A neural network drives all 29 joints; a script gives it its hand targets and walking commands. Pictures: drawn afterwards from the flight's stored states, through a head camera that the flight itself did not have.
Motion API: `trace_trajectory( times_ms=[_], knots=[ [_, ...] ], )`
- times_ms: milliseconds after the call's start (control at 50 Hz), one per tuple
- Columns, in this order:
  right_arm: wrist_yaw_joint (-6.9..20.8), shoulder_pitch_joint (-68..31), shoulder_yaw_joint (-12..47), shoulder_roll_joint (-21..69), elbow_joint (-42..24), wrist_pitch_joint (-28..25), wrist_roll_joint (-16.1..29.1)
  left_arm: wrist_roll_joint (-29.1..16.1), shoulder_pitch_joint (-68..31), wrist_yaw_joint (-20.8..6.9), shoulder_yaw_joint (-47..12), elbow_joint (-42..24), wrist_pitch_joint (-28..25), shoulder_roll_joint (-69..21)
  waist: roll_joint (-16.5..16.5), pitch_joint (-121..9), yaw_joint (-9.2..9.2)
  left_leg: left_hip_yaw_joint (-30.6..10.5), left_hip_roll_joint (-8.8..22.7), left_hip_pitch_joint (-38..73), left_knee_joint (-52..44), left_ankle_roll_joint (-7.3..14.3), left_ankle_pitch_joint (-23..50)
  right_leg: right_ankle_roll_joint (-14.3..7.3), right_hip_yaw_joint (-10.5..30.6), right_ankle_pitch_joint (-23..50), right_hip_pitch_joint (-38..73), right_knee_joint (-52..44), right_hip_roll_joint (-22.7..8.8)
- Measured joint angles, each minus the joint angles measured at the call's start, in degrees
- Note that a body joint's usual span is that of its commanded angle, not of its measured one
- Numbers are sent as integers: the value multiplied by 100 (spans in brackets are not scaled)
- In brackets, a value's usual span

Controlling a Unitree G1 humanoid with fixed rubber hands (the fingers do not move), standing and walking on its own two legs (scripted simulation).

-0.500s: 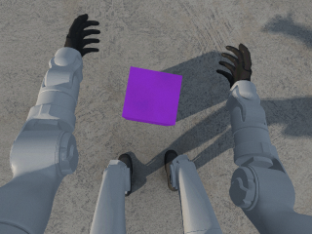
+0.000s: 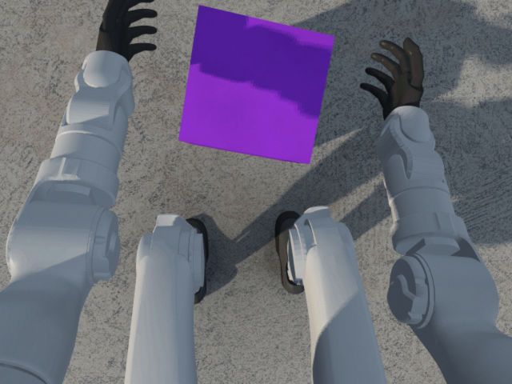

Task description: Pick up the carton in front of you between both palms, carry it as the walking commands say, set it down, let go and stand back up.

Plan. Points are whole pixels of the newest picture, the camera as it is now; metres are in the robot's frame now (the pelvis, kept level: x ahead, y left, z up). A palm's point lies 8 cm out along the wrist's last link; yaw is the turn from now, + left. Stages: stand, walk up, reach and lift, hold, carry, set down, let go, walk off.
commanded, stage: reach and lift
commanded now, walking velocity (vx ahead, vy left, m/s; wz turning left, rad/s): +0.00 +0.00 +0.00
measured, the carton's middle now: (250, 101) +0.49 -0.01 -0.34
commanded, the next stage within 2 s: none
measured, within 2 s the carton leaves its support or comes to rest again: leaves its support in 1.16 s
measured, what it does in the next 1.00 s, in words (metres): lowers itself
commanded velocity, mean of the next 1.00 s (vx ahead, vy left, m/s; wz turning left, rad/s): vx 0.00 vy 0.00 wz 0.00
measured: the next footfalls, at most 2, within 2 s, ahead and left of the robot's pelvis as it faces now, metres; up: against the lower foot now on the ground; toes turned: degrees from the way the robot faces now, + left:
none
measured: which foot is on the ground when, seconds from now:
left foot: down 0.00-1.00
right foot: down 0.00-1.00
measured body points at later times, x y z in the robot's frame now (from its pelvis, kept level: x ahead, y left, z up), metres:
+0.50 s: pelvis -0.02 +0.00 -0.10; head +0.35 +0.02 +0.15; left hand +0.53 +0.16 -0.30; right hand +0.49 -0.21 -0.28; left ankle +0.09 +0.12 -0.43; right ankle +0.11 -0.13 -0.43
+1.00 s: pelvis -0.02 +0.00 -0.09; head +0.34 +0.02 +0.17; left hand +0.53 +0.13 -0.28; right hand +0.49 -0.17 -0.27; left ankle +0.09 +0.12 -0.43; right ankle +0.11 -0.13 -0.43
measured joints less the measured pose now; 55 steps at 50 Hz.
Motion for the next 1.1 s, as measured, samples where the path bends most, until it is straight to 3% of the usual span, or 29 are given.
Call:
trace_trajectory(
  times_ms=[100, 300, 400, 520, 720, 880, 980, 1100],
  knots=[
    [-127, -515, 221, -165, 238, 118, 245, -295, -507, 57, -226, 271, 92, 209, -18, 542, -9, 16, -18, -349, 733, -6, 2, 38, 6, 7, -353, 733, 18],
    [-163, -1494, 452, -357, 1316, -60, 413, -590, -1394, 35, -563, 1265, -114, 404, -108, 1452, 1, 11, 1, -719, 1579, -16, 27, 44, -36, 53, -726, 1560, 28],
    [-155, -1709, 719, -587, 1553, -201, 690, -732, -1519, 77, -759, 1279, -284, 454, -240, 1872, 2, -3, 12, -745, 1888, -25, -58, 19, -76, -32, -752, 1867, 0],
    [-95, -1580, 969, -650, 1586, -351, 1025, -691, -1148, 208, -791, 962, -409, 247, -333, 1776, 132, -2, 96, -734, 2112, -27, -275, 6, -88, -167, -790, 2063, 58],
    [-177, -1366, 836, -393, 1652, -406, 688, -739, -995, 188, -740, 1120, -403, 103, -134, 1405, 122, 38, 63, -761, 2042, 0, -284, 36, -40, -205, -807, 2010, 42],
    [-156, -1706, 1127, -342, 1713, -437, 767, -815, -1343, 283, -904, 1377, -518, -172, -158, 1561, 140, 39, 82, -726, 1931, 7, -188, 60, -22, -79, -786, 1882, 96],
    [-400, -1882, 815, -231, 1943, -484, 691, -677, -1549, 395, -919, 1617, -542, -293, -233, 1560, 183, 14, 54, -727, 1895, -19, -168, 69, -18, -54, -789, 1842, 131],
    [-381, -1930, 249, -177, 1902, -163, 341, -256, -1712, 434, -595, 1717, -226, -436, -243, 1544, 214, -26, -45, -768, 2046, -42, -173, 108, -13, -100, -793, 1985, 153]
  ],
)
